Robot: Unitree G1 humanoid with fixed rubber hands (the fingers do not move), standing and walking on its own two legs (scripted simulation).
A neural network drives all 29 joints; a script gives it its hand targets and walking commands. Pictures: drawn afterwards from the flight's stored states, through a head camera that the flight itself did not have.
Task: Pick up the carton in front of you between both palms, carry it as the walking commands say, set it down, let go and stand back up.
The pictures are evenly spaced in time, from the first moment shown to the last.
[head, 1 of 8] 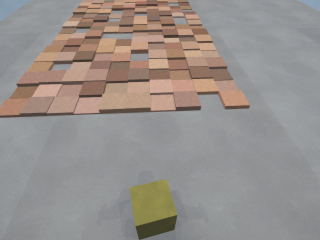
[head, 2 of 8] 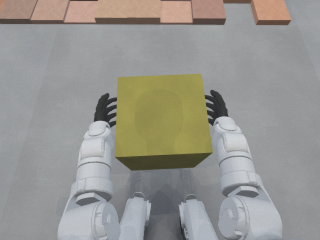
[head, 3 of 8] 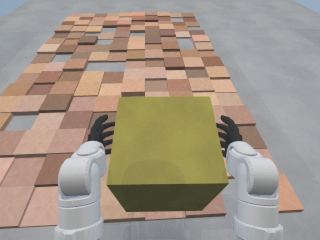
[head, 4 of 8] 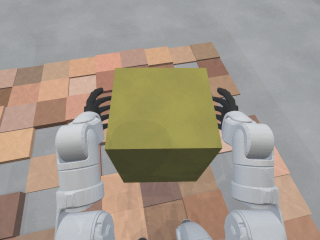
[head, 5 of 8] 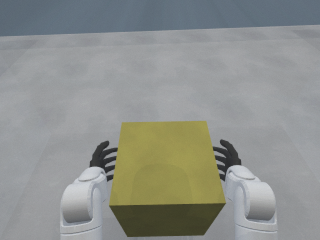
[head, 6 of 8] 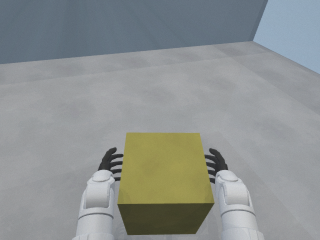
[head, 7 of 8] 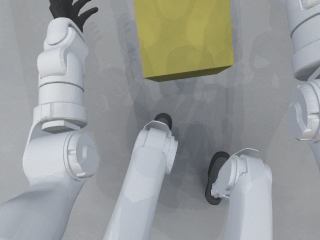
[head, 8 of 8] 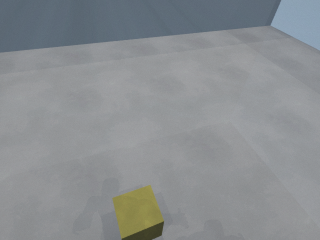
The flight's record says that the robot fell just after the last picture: no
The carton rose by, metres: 0.80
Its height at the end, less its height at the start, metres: +0.00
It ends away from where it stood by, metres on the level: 6.65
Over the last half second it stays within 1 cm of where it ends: yes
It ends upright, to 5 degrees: yes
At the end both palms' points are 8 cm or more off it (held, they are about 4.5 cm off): yes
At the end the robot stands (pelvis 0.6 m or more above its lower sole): yes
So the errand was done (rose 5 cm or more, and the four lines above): yes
